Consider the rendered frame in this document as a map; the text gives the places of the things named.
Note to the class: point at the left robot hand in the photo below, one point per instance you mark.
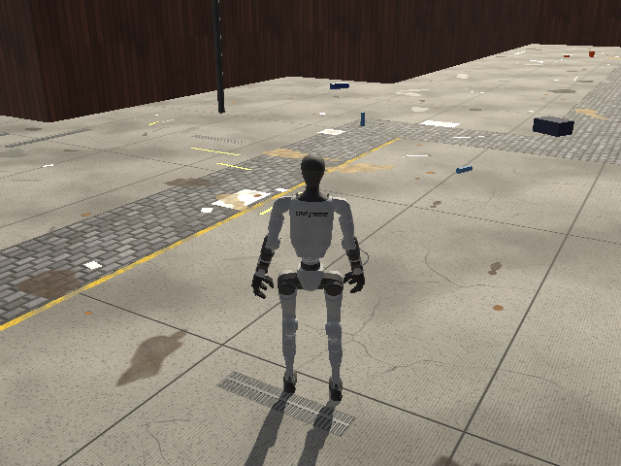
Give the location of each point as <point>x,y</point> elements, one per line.
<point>257,282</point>

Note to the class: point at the robot left upper arm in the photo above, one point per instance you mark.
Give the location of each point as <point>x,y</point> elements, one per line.
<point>281,205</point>

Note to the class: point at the robot right upper arm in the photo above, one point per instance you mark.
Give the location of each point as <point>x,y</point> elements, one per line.
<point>342,207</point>

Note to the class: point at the right robot hand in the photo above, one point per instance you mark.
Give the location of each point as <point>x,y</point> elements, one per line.
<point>359,279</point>

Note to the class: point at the robot left foot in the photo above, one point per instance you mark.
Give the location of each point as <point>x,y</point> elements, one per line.
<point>289,386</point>

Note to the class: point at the robot head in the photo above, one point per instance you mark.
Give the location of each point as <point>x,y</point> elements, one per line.
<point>313,167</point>

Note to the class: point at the left robot forearm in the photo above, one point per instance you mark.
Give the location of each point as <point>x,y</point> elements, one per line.
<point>264,260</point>

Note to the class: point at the right robot forearm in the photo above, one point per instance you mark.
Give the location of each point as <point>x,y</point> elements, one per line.
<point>355,259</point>

